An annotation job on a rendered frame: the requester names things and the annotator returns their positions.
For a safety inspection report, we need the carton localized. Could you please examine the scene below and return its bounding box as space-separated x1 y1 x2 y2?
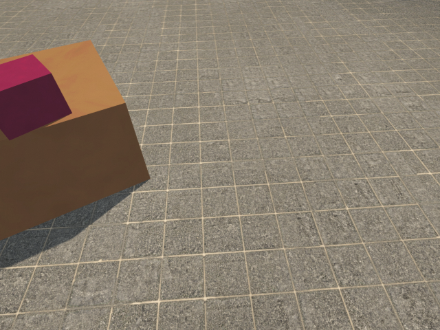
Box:
0 54 72 140

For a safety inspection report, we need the pedestal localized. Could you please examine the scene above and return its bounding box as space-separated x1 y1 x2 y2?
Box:
0 40 150 240

